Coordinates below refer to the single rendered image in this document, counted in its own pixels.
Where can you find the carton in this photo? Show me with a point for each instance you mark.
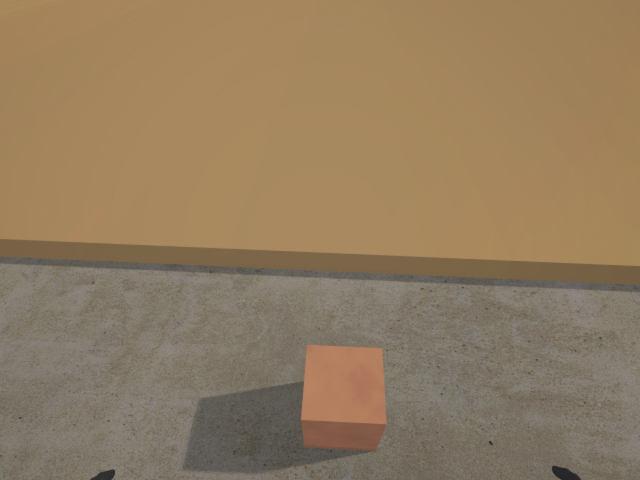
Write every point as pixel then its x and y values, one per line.
pixel 343 403

